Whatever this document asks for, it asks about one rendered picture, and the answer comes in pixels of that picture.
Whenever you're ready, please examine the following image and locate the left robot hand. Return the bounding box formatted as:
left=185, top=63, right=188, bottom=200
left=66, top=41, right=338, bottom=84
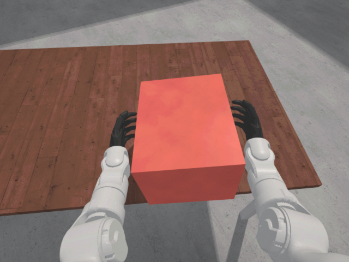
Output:
left=110, top=110, right=137, bottom=147

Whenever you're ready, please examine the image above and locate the robot left forearm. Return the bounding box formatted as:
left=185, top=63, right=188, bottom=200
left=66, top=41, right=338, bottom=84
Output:
left=60, top=146, right=130, bottom=262

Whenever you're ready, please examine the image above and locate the robot right forearm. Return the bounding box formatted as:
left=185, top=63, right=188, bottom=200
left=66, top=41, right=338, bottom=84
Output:
left=244, top=138, right=329, bottom=248

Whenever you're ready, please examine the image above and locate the robot right upper arm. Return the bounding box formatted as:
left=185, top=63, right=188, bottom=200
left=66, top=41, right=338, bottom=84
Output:
left=256, top=206, right=349, bottom=262

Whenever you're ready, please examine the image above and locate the robot left upper arm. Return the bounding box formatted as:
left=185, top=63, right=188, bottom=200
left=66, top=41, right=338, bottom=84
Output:
left=61, top=217, right=128, bottom=262

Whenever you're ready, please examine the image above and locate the right robot hand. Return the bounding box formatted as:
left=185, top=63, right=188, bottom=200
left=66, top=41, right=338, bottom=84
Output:
left=230, top=99, right=263, bottom=141

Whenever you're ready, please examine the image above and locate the carton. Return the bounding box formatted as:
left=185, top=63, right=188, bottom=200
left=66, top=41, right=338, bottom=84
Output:
left=131, top=74, right=246, bottom=205

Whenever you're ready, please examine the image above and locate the table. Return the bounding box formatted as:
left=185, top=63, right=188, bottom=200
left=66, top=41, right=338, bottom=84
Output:
left=0, top=40, right=322, bottom=220

